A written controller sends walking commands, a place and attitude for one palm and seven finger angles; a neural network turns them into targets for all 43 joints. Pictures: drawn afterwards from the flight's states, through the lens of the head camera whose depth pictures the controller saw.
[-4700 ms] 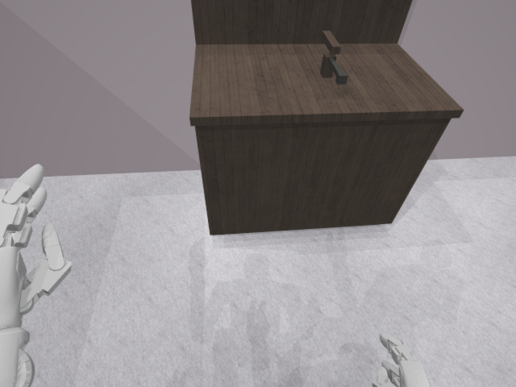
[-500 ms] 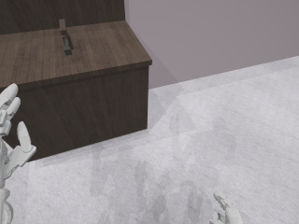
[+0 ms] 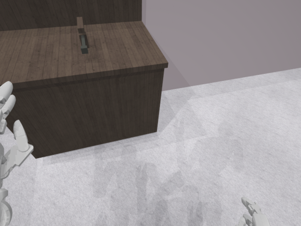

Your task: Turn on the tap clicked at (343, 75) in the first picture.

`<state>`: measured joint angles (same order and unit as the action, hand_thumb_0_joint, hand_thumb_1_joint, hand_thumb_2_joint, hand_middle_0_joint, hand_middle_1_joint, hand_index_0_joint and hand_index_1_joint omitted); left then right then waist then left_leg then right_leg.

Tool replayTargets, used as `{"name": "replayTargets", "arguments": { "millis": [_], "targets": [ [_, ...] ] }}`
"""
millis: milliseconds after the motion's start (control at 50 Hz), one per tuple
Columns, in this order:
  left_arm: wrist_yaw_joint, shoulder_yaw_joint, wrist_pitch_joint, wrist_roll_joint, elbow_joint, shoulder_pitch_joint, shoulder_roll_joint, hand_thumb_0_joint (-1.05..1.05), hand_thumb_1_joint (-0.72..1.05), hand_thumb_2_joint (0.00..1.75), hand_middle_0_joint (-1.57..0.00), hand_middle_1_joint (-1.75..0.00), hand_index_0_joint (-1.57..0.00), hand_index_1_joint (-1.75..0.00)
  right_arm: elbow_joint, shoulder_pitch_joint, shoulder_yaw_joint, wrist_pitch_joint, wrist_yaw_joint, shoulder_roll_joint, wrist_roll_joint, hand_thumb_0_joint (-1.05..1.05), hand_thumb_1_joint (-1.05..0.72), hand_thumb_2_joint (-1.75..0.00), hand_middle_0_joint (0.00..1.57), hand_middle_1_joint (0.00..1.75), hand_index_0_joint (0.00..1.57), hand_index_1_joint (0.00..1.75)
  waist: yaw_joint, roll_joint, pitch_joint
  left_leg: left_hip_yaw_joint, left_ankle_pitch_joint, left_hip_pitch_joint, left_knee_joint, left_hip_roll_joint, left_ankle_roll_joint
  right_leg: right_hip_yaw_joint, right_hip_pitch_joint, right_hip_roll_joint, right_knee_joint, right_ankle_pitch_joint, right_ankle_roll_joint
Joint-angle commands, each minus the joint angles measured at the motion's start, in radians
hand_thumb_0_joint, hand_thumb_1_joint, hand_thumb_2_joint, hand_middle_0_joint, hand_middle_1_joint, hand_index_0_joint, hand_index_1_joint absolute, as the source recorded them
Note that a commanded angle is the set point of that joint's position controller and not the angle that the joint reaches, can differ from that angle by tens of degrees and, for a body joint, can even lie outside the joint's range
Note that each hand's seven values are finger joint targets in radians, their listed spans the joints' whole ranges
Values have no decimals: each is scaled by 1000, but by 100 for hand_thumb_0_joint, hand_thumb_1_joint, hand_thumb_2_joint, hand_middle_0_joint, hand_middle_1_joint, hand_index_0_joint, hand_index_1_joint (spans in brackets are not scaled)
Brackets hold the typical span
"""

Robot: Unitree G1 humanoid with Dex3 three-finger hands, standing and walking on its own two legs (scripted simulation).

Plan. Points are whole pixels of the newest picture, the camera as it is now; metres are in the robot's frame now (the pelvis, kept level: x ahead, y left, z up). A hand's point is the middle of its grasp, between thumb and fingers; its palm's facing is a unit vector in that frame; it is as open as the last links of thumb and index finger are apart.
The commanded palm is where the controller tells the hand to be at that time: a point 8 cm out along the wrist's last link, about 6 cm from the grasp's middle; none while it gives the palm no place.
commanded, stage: take the last steps up to it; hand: left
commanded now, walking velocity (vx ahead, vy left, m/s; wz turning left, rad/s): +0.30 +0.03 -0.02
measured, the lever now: (84, 49) +0.82 +0.37 +0.02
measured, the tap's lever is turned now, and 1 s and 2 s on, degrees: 0 0 0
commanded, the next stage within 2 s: come to a stop and stand still in 1.74 s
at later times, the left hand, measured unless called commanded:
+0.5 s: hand (64, 111) +0.30 +0.22 +0.18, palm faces +0.39 -0.82 -0.41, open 7.4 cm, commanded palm +0.24 +0.26 +0.19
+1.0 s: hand (74, 73) +0.41 +0.23 +0.19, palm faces +0.36 -0.85 -0.40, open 7.4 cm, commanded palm +0.36 +0.28 +0.19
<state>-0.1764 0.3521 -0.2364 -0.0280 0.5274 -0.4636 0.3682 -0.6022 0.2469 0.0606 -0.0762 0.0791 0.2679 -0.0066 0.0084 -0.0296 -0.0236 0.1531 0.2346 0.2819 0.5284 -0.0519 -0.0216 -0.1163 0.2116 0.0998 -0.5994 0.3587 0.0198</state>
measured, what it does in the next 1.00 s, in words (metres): walks ahead: right foot, then left foot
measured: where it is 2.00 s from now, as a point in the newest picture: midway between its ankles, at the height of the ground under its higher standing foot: (154, 206)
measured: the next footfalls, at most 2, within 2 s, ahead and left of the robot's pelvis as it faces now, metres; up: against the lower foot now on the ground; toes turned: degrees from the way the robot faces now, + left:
right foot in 0.42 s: +0.15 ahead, -0.11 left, +0.00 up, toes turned -10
left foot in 0.76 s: +0.24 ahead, +0.13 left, +0.00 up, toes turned +7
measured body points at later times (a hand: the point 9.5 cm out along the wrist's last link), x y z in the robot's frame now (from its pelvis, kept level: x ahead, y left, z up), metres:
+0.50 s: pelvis +0.08 -0.01 +0.00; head +0.09 -0.03 +0.44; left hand +0.28 +0.26 +0.20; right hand +0.23 -0.24 -0.11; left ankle +0.04 +0.10 -0.68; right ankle +0.12 -0.10 -0.73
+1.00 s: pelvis +0.19 +0.01 +0.01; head +0.21 +0.01 +0.46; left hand +0.39 +0.27 +0.22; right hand +0.34 -0.20 -0.08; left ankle +0.20 +0.12 -0.73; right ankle +0.20 -0.12 -0.67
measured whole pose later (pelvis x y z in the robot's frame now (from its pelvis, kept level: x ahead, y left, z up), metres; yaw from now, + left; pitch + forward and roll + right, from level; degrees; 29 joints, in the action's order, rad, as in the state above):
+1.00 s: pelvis +0.19 +0.01 +0.01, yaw -2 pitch +0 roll +0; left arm -0.15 0.36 -0.22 -0.03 0.55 -0.46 0.37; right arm -0.61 0.22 -0.04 -0.11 0.04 0.11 0.00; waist -0.01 -0.01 -0.03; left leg 0.14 0.25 0.25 0.49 -0.08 -0.01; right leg -0.09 0.49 0.07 -0.97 0.39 0.02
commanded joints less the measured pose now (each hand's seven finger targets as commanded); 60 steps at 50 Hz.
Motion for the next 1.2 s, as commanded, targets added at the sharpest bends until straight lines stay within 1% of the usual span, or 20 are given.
{"name": "replayTargets", "arguments": {
  "millis": [0, 40, 140, 360, 380, 420, 460, 540, 720, 760, 780, 800, 840, 920, 1060, 1080, 1100, 1120, 1140, 1180],
  "targets": [
    [-17, 112, -84, 16, 193, 177, 199, 0, 90, 90, -20, -30, -20, -30, 149, -106, -9, -62, 4, 47, 9, 0, -90, -90, 20, 30, 20, 30, -30, 357, 90, -621, 17, -252, -301, -389, -215, 93, 434, -44, -574, 238, -21],
    [-5, 103, -81, 18, 219, 137, 178, 0, 90, 90, -20, -30, -20, -30, 126, -106, 4, -72, -10, 51, 0, 0, -90, -90, 20, 30, 20, 30, -26, 220, 57, -478, -13, -206, -266, -338, -220, 117, 497, 3, -629, 123, -8],
    [9, 99, -71, 11, 260, 31, 142, 0, 90, 90, -20, -30, -20, -30, 111, -91, -5, -95, -23, 41, 3, 0, -90, -90, 20, 30, 20, 30, -16, 233, 99, -223, -95, -137, -272, -249, -147, 32, 386, -7, -443, -26, 14],
    [11, 94, -25, 13, 124, 106, 150, 0, 90, 90, -20, -30, -20, -30, 105, -124, -27, -77, -4, 36, 6, 0, -90, -90, 20, 30, 20, 30, -6, 146, 111, -107, -74, -47, -37, -206, -76, -69, -52, -85, 147, -104, -5],
    [11, 90, -25, 20, 115, 107, 156, 0, 90, 90, -20, -30, -20, -30, 107, -128, -28, -70, -6, 23, 2, 0, -90, -90, 20, 30, 20, 30, -1, 61, 134, -57, -21, 45, 139, -155, -59, 38, -153, -14, 188, -111, -47],
    [0, 157, -33, 9, 149, 132, 229, 0, 90, 90, -20, -30, -20, -30, 133, -142, -29, -73, -14, 18, 2, 0, -90, -90, 20, 30, 20, 30, 12, -247, 147, -68, 319, 395, 618, 24, 17, 632, -272, 328, 329, -163, -239],
    [11, 148, -45, -3, 162, 99, 211, 0, 90, 90, -20, -30, -20, -30, 109, -129, -10, -64, -29, 38, 3, 0, -90, -90, 20, 30, 20, 30, -2, -139, 89, -177, 207, 415, 742, -30, 41, 571, -161, 322, 366, 24, -248],
    [5, 158, -61, 4, 201, 50, 194, 0, 90, 90, -20, -30, -20, -30, 112, -152, -22, -31, -18, 25, 3, 0, -90, -90, 20, 30, 20, 30, -16, -42, 78, -122, 107, 286, 511, -65, 50, 228, -25, 225, 335, -213, -187],
    [-21, 112, -45, -2, 185, 84, 155, 0, 90, 90, -20, -30, -20, -30, 158, -92, -1, -42, 9, 39, 3, 0, -90, -90, 20, 30, 20, 30, -15, -10, 105, 2, -7, -138, -84, -11, 12, 121, 32, 94, 105, -50, -98],
    [-17, 99, -57, -4, 208, 139, 142, 0, 90, 90, -20, -30, -20, -30, 169, -83, 8, -42, 7, 78, -7, 0, -90, -90, 20, 30, 20, 30, -27, 305, 116, -418, -108, -316, -194, -279, -127, 5, 306, -72, -280, 146, -16],
    [-8, 106, -68, 5, 191, 154, 183, 0, 90, 90, -20, -30, -20, -30, 163, -106, -8, -51, 6, 57, 5, 0, -90, -90, 20, 30, 20, 30, -27, 385, 109, -594, -33, -273, -276, -374, -184, 63, 377, -69, -488, 272, -20],
    [-5, 109, -71, 11, 192, 164, 189, 0, 90, 90, -20, -30, -20, -30, 155, -115, -16, -61, 1, 36, 9, 0, -90, -90, 20, 30, 20, 30, -27, 321, 68, -623, -11, -225, -283, -391, -226, 116, 429, -37, -573, 220, -21],
    [3, 99, -68, 9, 233, 130, 171, 0, 90, 90, -20, -30, -20, -30, 131, -105, -4, -69, -12, 46, -1, 0, -90, -90, 20, 30, 20, 30, -20, 203, 65, -457, -136, -244, -233, -333, -218, 114, 493, -5, -587, 132, -6],
    [8, 107, -57, 2, 268, 23, 145, 0, 90, 90, -20, -30, -20, -30, 124, -92, -7, -85, -24, 40, 2, 0, -90, -90, 20, 30, 20, 30, -12, 256, 115, -233, -202, -165, -230, -246, -156, 34, 350, -14, -392, 15, 6],
    [4, 133, -35, -2, 121, 52, 155, 0, 90, 90, -20, -30, -20, -30, 115, -104, -19, -76, -8, 31, 3, 0, -90, -90, 20, 30, 20, 30, -7, 182, 113, -119, -74, -68, -94, -213, -86, -84, 21, -86, 69, -74, 9],
    [4, 116, -27, 3, 100, 69, 142, 0, 90, 90, -20, -30, -20, -30, 117, -109, -23, -69, -5, 26, -1, 0, -90, -90, 20, 30, 20, 30, -6, 133, 123, -85, -10, 4, 2, -176, -64, -60, -80, -78, 128, -90, -7],
    [4, 118, -26, 9, 95, 94, 165, 0, 90, 90, -20, -30, -20, -30, 114, -114, -24, -63, -5, 13, -3, 0, -90, -90, 20, 30, 20, 30, 0, -26, 134, -30, 85, 122, 235, -111, -38, 129, -169, 42, 201, -73, -61],
    [-2, 145, -23, 12, 91, 99, 207, 0, 90, 90, -20, -30, -20, -30, 125, -117, -33, -61, -7, -10, -3, 0, -90, -90, 20, 30, 20, 30, 1, -272, 137, 2, 298, 358, 510, 27, 9, 526, -275, 260, 299, -151, -176],
    [3, 150, -23, -6, 93, 140, 204, 0, 90, 90, -20, -30, -20, -30, 119, -130, -19, -70, -17, 26, 2, 0, -90, -90, 20, 30, 20, 30, 13, -289, 135, -128, 303, 387, 666, 13, 22, 629, -208, 330, 361, -39, -206],
    [14, 155, -36, -7, 129, 131, 210, 0, 90, 90, -20, -30, -20, -30, 97, -148, -23, -53, -26, 25, -4, 0, -90, -90, 20, 30, 20, 30, 0, -149, 75, -182, 196, 419, 758, -33, 39, 516, -144, 307, 348, -37, -222]
  ]
}}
